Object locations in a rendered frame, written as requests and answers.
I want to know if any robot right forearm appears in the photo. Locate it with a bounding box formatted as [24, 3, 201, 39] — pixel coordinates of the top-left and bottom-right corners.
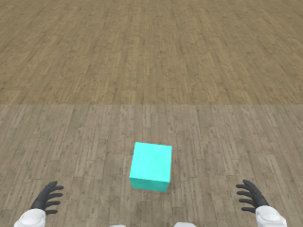
[256, 205, 287, 227]

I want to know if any robot left forearm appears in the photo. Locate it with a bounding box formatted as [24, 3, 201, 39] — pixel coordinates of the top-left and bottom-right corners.
[13, 208, 45, 227]

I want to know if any right robot hand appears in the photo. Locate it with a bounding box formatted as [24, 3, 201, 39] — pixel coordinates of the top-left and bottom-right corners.
[236, 179, 270, 214]

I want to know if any left robot hand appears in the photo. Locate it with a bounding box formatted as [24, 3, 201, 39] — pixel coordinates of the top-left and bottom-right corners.
[29, 181, 64, 216]

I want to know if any carton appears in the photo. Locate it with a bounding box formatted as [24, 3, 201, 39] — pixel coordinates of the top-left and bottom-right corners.
[129, 142, 172, 192]

